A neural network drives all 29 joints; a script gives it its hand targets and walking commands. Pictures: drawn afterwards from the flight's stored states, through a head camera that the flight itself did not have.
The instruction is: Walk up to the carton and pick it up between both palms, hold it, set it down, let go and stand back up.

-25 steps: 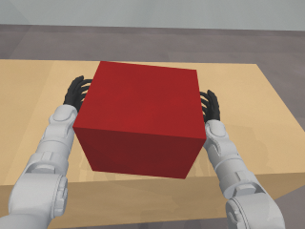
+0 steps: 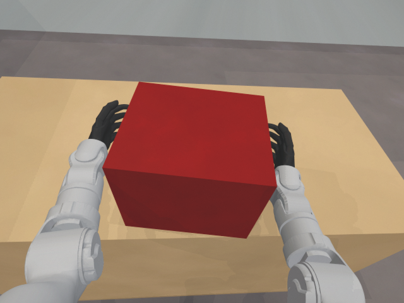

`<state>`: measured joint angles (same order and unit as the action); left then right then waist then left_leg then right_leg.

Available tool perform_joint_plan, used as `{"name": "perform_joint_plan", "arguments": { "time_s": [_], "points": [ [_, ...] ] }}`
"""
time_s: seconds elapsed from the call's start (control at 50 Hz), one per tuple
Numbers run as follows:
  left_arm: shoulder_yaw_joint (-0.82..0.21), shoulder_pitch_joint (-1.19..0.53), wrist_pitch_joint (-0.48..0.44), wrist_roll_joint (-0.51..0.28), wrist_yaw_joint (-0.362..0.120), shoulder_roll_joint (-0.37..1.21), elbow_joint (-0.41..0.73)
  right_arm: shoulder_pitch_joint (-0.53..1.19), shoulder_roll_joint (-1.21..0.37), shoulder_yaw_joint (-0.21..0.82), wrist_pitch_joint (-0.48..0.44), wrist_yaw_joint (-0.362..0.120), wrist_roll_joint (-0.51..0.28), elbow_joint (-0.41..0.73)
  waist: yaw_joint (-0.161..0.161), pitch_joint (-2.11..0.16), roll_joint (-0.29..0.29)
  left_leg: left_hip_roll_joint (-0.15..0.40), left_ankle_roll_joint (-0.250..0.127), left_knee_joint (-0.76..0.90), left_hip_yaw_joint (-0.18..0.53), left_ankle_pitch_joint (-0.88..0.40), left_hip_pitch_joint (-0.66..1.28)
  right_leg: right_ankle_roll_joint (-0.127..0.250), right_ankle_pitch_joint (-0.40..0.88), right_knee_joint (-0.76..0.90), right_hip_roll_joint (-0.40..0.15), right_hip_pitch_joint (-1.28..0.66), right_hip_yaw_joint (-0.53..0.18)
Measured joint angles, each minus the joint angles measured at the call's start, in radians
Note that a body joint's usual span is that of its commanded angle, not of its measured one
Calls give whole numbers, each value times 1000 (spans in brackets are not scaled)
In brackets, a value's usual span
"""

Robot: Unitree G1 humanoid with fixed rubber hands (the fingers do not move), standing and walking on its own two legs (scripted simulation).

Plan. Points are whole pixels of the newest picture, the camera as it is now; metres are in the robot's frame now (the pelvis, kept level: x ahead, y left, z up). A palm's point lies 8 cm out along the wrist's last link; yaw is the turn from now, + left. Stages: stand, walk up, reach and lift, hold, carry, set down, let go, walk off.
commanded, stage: reach and lift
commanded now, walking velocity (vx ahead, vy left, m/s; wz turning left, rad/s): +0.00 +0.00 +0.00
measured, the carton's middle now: (193, 161) +0.40 +0.03 +0.04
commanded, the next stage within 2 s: none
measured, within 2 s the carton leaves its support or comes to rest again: leaves its support in 0.96 s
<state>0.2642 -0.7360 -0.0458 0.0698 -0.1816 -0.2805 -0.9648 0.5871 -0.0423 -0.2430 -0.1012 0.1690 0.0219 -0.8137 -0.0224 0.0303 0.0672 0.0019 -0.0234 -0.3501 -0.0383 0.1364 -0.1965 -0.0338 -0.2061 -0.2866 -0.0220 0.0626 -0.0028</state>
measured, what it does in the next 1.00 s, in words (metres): stands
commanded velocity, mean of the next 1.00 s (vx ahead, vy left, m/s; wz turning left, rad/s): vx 0.00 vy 0.00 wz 0.00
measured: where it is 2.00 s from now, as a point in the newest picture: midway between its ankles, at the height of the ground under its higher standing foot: outside the picture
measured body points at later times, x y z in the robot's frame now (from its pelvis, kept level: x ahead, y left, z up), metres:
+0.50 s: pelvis +0.01 +0.00 +0.00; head +0.03 +0.03 +0.45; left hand +0.41 +0.22 +0.09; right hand +0.38 -0.16 +0.08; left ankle +0.03 +0.10 -0.75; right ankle -0.03 -0.14 -0.75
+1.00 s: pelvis +0.00 -0.01 +0.00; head +0.01 +0.02 +0.45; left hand +0.40 +0.20 +0.10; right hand +0.37 -0.18 +0.09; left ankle +0.03 +0.10 -0.75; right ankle -0.03 -0.14 -0.75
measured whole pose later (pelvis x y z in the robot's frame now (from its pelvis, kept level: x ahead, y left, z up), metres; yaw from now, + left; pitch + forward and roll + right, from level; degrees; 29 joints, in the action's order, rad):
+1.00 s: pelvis +0.00 -0.01 +0.00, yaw +0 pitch -2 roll +0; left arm 0.26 -0.56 0.23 0.12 -0.16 -0.18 -0.55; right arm 0.42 0.02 -0.12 -0.02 0.17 -0.05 -0.56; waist -0.02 0.03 0.06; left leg 0.01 -0.01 -0.29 -0.05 0.11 -0.14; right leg -0.02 -0.18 -0.23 -0.02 0.01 0.01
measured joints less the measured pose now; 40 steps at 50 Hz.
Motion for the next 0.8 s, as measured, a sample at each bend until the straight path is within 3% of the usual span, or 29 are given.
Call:
{"name": "perform_joint_plan", "arguments": {
  "time_s": [0.12, 0.44, 0.66, 0.8],
  "points": [
    [64, 19, 18, 81, -25, 49, 49, -55, -26, -58, -6, -28, 74, 75, 29, 23, 3, -4, -2, 42, -12, -9, 58, -2, 14, 45, -6, -55, -8],
    [92, 87, 125, 128, -73, 79, 249, -113, -36, -20, -12, -19, 76, 164, 36, 48, 15, -1, 4, 62, -16, -10, 85, 3, 17, 68, -4, -83, -3],
    [70, 127, 156, 111, -59, 84, 320, -132, -20, 20, -14, -17, 46, 186, 29, 47, 8, 1, 6, 60, -11, -10, 80, 6, 14, 67, -3, -82, 9],
    [38, 157, 186, 87, -24, 91, 364, -146, 10, 60, -2, -13, 10, 198, 23, 38, 1, 2, 8, 59, -6, -13, 71, 8, 16, 67, -1, -77, 16]
  ]
}}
